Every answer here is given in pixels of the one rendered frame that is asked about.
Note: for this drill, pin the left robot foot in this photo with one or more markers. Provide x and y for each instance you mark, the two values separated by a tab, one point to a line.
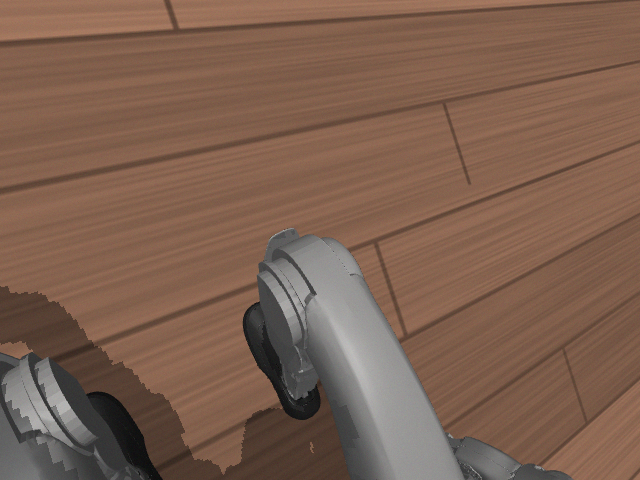
126	432

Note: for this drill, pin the right robot hand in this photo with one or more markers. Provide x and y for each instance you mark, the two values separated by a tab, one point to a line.
481	461

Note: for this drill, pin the right robot arm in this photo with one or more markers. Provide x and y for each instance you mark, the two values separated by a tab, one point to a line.
535	472

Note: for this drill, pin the right robot foot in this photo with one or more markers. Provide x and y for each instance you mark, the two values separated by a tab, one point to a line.
268	361

